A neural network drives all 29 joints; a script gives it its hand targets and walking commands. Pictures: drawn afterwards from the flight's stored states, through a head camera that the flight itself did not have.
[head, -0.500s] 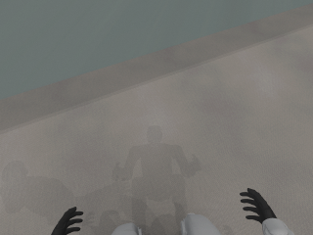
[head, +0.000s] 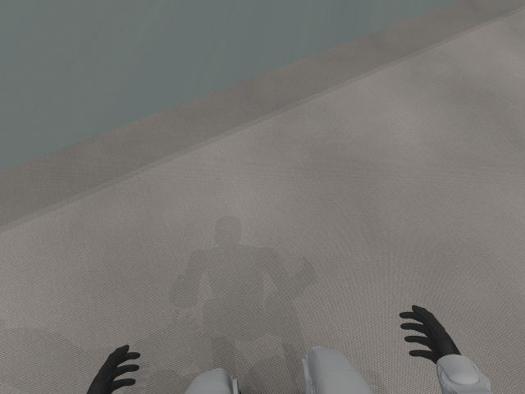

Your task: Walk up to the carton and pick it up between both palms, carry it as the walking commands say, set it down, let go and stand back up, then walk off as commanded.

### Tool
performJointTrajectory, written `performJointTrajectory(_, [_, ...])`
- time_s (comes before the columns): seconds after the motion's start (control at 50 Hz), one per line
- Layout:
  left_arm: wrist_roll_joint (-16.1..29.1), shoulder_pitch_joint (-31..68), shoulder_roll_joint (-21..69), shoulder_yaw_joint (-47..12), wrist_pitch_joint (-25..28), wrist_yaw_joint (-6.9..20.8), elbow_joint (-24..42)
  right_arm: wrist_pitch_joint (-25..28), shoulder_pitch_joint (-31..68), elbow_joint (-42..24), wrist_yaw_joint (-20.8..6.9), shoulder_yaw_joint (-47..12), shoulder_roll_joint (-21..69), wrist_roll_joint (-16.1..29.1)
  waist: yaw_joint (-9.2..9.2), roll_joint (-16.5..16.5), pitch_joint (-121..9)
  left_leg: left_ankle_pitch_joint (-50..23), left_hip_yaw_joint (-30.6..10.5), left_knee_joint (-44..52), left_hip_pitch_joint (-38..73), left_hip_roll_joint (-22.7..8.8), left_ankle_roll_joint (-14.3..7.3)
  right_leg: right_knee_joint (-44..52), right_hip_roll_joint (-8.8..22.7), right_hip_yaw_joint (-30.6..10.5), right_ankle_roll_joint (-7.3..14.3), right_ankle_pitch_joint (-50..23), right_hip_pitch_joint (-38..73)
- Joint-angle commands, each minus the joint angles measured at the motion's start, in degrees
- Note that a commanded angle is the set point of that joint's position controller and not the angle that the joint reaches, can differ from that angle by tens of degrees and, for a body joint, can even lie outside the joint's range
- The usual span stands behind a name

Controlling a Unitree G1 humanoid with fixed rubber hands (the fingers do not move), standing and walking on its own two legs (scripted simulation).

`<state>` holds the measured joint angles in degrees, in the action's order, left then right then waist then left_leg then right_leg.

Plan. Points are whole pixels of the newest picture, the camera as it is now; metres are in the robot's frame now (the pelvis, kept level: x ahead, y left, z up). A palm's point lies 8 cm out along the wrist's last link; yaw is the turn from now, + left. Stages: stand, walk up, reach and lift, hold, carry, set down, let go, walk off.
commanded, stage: walk up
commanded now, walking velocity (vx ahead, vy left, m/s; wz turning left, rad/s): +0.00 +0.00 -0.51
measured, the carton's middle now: out of the picture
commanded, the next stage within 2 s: none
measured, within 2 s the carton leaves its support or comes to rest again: neither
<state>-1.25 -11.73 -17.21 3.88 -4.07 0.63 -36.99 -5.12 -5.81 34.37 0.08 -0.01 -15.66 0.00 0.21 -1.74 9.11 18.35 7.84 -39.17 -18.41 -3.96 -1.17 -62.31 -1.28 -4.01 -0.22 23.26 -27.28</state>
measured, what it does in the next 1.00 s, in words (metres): walks backwards, turning right: right foot, then left foot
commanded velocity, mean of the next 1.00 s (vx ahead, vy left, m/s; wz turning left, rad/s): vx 0.00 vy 0.00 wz -0.50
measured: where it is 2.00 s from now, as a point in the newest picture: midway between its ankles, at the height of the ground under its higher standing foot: outside the picture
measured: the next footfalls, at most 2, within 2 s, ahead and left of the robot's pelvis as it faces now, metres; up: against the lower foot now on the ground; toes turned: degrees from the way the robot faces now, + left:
right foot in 0.24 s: +0.01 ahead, -0.11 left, +0.00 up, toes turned -7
left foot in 0.72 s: +0.04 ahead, +0.12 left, +0.00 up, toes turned -11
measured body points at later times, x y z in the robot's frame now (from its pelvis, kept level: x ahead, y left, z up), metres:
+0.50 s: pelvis -0.05 -0.02 +0.00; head +0.02 -0.08 +0.44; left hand +0.12 +0.21 -0.10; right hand +0.07 -0.30 -0.12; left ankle -0.04 +0.15 -0.65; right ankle -0.03 -0.11 -0.72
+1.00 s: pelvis -0.09 +0.04 +0.00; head -0.05 +0.03 +0.45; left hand +0.14 +0.24 -0.11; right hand -0.03 -0.26 -0.08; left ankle +0.00 +0.13 -0.72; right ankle -0.17 -0.07 -0.65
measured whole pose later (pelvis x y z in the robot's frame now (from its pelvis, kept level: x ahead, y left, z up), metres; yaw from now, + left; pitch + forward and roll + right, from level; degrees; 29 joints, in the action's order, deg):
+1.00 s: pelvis -0.09 +0.04 +0.00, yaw -26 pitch -1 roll +1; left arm -1.2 -13.4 -18.4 4.0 -3.9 1.8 -37.0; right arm -4.5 -4.5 34.4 0.1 0.0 -13.7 0.0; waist -0.3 -3.2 7.1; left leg 15.0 13.7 -35.3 -18.4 -6.2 -0.7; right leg -67.4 -2.2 -6.6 -0.1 22.7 -27.9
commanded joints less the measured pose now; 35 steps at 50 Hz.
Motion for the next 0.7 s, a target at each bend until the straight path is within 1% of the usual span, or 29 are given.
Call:
performJointTrajectory(0.0, [-0.4, -3.7, -5.7, 1.8, -0.1, 0.6, 2.5, 2.2, 0.0, -2.5, 1.1, 4.2, -7.1, -1.0, -0.69, 10.7, -11.8, -13.6, -8.5, 19.9, 13.5, -18.5, -5.9, -12.5, 2.5, 5.4, -5.3, 0.8, -12.8])
performJointTrajectory(0.04, [0.0, -3.3, -3.6, 1.2, -0.3, 0.9, 2.4, 1.7, 1.1, -1.9, 1.2, 4.4, -6.9, -1.4, -1.07, 11.7, -11.1, -19.8, -4.5, 18.5, 14.0, -19.2, -5.7, -5.2, 4.1, 6.7, -5.2, 2.4, -10.2])
performJointTrajectory(0.06, [0.3, -1.8, -4.1, 0.7, 0.5, 0.7, 2.7, 1.8, -1.2, -0.7, 1.3, 4.4, -6.6, -1.4, 0.20, 10.6, -14.7, -22.6, -4.0, 14.3, 18.0, -16.0, -4.8, -0.4, 3.8, 5.1, -5.0, 3.1, -8.0])
performJointTrajectory(0.08, [0.6, -0.9, -3.2, 0.4, 0.7, 1.0, 3.5, 1.9, -2.1, -0.4, 1.3, 4.3, -7.4, -1.7, 0.47, 15.3, -12.5, -25.9, -3.6, 14.9, 13.8, -16.9, -4.8, 1.9, 2.8, 7.1, -4.8, 4.2, -6.5])
performJointTrajectory(0.1, [0.8, -0.2, -3.2, 0.2, 0.4, 1.3, 3.2, 1.8, -2.1, 0.4, 1.1, 4.7, -8.0, -1.9, 0.84, 18.1, -14.3, -18.7, -3.8, 15.1, 12.2, -17.1, -4.7, 6.8, 3.6, 6.4, -4.6, 4.7, -1.4])
performJointTrajectory(0.12, [0.6, 1.2, -1.7, -0.1, 0.6, 1.6, 4.2, 2.0, -3.6, 0.6, 0.9, 5.0, -9.1, -2.3, 1.62, 17.8, -13.7, -16.5, -4.0, 15.1, 11.4, -18.5, -5.0, 13.2, 3.8, 6.9, -3.3, 4.4, 0.2])
performJointTrajectory(0.16, [0.0, -4.2, -2.7, 0.3, 1.5, 1.5, 2.3, 1.4, -2.4, 0.8, 1.1, 5.0, -10.0, -2.2, -2.11, 14.9, -16.2, -17.1, -2.5, 9.2, 8.0, -19.4, -4.2, 23.9, 4.0, 5.7, -2.7, 0.9, 9.6])
performJointTrajectory(0.18, [-0.4, -5.6, -3.5, 0.7, 2.5, 1.4, 1.4, 1.0, -3.0, 0.8, 0.7, 4.5, -9.5, -2.5, -2.57, 13.1, -16.1, -9.4, 0.4, 4.5, 5.2, -15.3, -2.6, 31.0, 2.8, 5.1, -1.4, -3.2, 14.5])
performJointTrajectory(0.2, [-0.5, -6.9, -6.3, 1.5, 2.7, 1.1, 1.3, 1.2, -5.0, 0.7, 0.4, 3.7, -7.9, -2.0, -3.08, 4.1, -16.3, -2.3, 2.4, -3.2, 1.3, -9.8, -0.2, 33.8, 4.4, -1.0, 1.3, -13.3, 18.2])
performJointTrajectory(0.22, [-1.6, -10.8, -12.9, 3.1, 2.7, 0.5, 1.7, 1.2, 0.3, -3.3, 0.2, 3.2, -5.2, -1.8, -5.54, -16.1, -13.1, 18.1, 3.7, -16.4, -15.4, -0.9, 3.1, 38.8, 19.2, -29.4, 7.1, -21.4, 19.5])
performJointTrajectory(0.24, [-1.0, -14.0, -15.1, 3.4, 2.7, -0.1, 0.6, 0.3, 6.9, -5.3, 0.4, 3.7, -6.0, -1.1, -7.46, -18.1, -9.8, 19.7, -4.8, -25.0, -20.6, 1.2, 3.6, 42.3, 23.3, -39.7, 11.4, -29.1, 16.5])
performJointTrajectory(0.26, [-0.8, -11.9, -13.2, 2.4, 2.6, -0.7, 0.3, 0.4, 8.3, -5.8, 0.6, 4.3, -7.5, -1.7, -6.35, -14.2, -8.9, 19.0, -8.4, -26.9, -19.0, 1.3, 3.4, 41.9, 19.1, -37.0, 10.7, -24.3, 13.3])
performJointTrajectory(0.28, [-0.7, -8.5, -10.6, 1.7, 2.1, -1.4, 0.7, 0.3, 9.2, -6.0, 0.3, 3.8, -6.7, -1.3, -5.19, -13.6, -7.4, 15.4, -9.4, -25.1, -17.0, 0.9, 4.0, 41.6, 15.6, -32.6, 9.4, -23.2, 11.6])
performJointTrajectory(0.32, [0.2, -5.1, -9.1, 1.0, 2.0, -2.4, 0.2, 1.0, 4.5, -4.7, -0.2, 3.9, -5.9, -1.2, -3.10, -14.0, -13.9, 12.0, -9.5, -24.8, -14.5, 2.6, 4.4, 39.1, 12.5, -28.1, 8.3, -33.8, 16.5])
performJointTrajectory(0.34, [0.1, -6.2, -10.0, 1.3, 2.2, -2.6, -0.2, 0.9, 5.4, -4.2, -0.4, 3.8, -6.0, -1.3, -3.70, -14.4, -14.8, 12.2, -9.6, -24.8, -15.1, 2.8, 4.7, 38.8, 12.5, -28.8, 8.0, -35.7, 18.6])
performJointTrajectory(0.36, [0.3, -7.0, -10.2, 1.1, 2.4, -2.4, 0.2, 0.7, 6.0, -4.2, -0.4, 3.8, -6.2, -1.1, -3.52, -9.3, -14.5, 12.5, -9.7, -26.6, -14.3, 3.5, 4.9, 39.0, 12.2, -29.7, 8.7, -38.0, 17.8])
performJointTrajectory(0.4, [0.1, -8.5, -10.6, 1.5, 2.5, -2.4, -0.9, 0.8, 5.2, -3.9, 0.0, 4.0, -6.2, -1.0, -3.89, -14.2, -13.7, 12.4, -9.8, -24.1, -14.5, 3.8, 4.9, 37.9, 11.2, -30.1, 8.4, -41.9, 20.7])
performJointTrajectory(0.42, [0.3, -10.8, -10.3, 1.2, 2.8, -2.6, -1.2, 0.4, 6.4, -4.5, -0.1, 4.2, -5.5, -0.9, -4.86, -10.7, -14.2, 14.0, -10.4, -21.2, -14.7, 4.7, 5.0, 37.9, 12.1, -32.9, 9.1, -47.1, 22.4])
performJointTrajectory(0.44, [0.2, -12.2, -10.9, 1.6, 2.8, -2.9, -2.4, 0.3, 7.5, -4.2, 0.0, 3.9, -5.1, -0.5, -5.22, -14.4, -13.8, 13.8, -10.1, -21.1, -14.8, 5.2, 5.1, 38.0, 12.4, -33.4, 8.5, -50.8, 23.5])
performJointTrajectory(0.46, [0.7, -13.5, -10.7, 2.2, 2.5, -3.1, -1.7, 0.5, 7.8, -5.0, 0.2, 3.8, -4.6, -0.6, -5.71, -14.5, -15.9, 14.1, -10.4, -17.9, -14.6, 4.8, 5.4, 37.3, 12.2, -33.8, 9.8, -49.1, 26.2])
performJointTrajectory(0.48, [0.3, -11.6, -10.6, 2.1, 2.6, -2.8, -2.1, 0.5, 8.3, -4.1, 0.1, 3.7, -4.3, -0.8, -5.67, -11.3, -16.6, 15.4, -9.7, -15.4, -11.8, 5.2, 5.8, 37.3, 12.0, -32.1, 10.3, -48.2, 23.5])
performJointTrajectory(0.52, [0.2, -11.3, -10.9, 2.0, 2.2, -3.0, -2.2, 0.7, 7.7, -4.0, -0.4, 3.3, -3.7, 0.0, -5.29, -11.8, -17.7, 15.2, -9.7, -12.2, -6.7, 6.2, 5.8, 39.1, 12.0, -33.0, 10.5, -45.5, 20.7])
performJointTrajectory(0.56, [0.4, -11.0, -11.3, 2.2, 1.6, -2.8, -2.9, 0.3, 8.2, -3.7, 0.2, 3.3, -3.3, 0.3, -5.67, -12.8, -17.0, 14.5, -8.4, -6.5, -6.0, 6.5, 5.9, 39.4, 12.7, -33.0, 10.8, -44.5, 19.7])
performJointTrajectory(0.58, [-0.4, -9.2, -10.8, 2.2, 1.4, -2.9, -1.9, 0.7, 5.1, -3.0, 0.0, 3.0, -2.5, 0.5, -4.52, -16.2, -16.9, 13.7, -7.6, -4.4, -1.3, 7.5, 5.6, 39.3, 10.9, -31.6, 10.1, -44.6, 16.0])
performJointTrajectory(0.6, [-0.9, -9.0, -10.3, 2.0, 1.2, -2.7, -1.6, 0.7, 4.6, -2.0, 0.2, 3.3, -3.1, 0.2, -3.95, -12.6, -16.8, 13.3, -7.7, -2.5, 0.6, 7.2, 4.6, 40.3, 11.6, -32.5, 9.5, -36.9, 13.1])
performJointTrajectory(0.62, [0.0, -6.3, -10.1, 1.6, 1.3, -2.4, -1.5, 0.7, 4.4, -1.6, 0.3, 3.3, -2.9, 0.6, -2.35, -11.8, -16.8, 8.9, -6.0, 2.3, 6.4, 7.8, 4.7, 39.8, 9.2, -29.9, 8.0, -34.0, 10.1])
performJointTrajectory(0.64, [-0.5, -4.9, -10.1, 1.3, 1.1, -2.0, -0.5, 0.6, 0.7, 0.0, 0.2, 3.2, -3.4, 0.4, -0.45, -10.4, -17.4, 3.5, -3.4, 6.4, 15.4, 7.5, 3.8, 40.4, 7.7, -26.4, 6.0, -25.5, 0.6])
performJointTrajectory(0.66, [-0.2, -1.9, -9.4, 1.0, 0.9, -1.8, 1.1, 0.5, -4.7, 2.1, 0.5, 3.5, -4.9, 0.8, 2.58, -10.8, -18.1, -0.1, -2.1, 12.1, 26.4, 7.3, 3.2, 41.5, 3.4, -22.2, 2.8, -15.7, -7.6])
performJointTrajectory(0.68, [0.0, -3.0, -6.0, 0.5, 1.5, -1.7, 2.0, 0.9, -5.8, 2.5, 0.5, 4.2, -8.1, 0.1, 3.42, 1.4, -19.7, -1.7, -11.0, 14.1, 29.6, -3.2, 1.1, 30.7, 0.2, -16.8, 2.7, -1.4, -14.2])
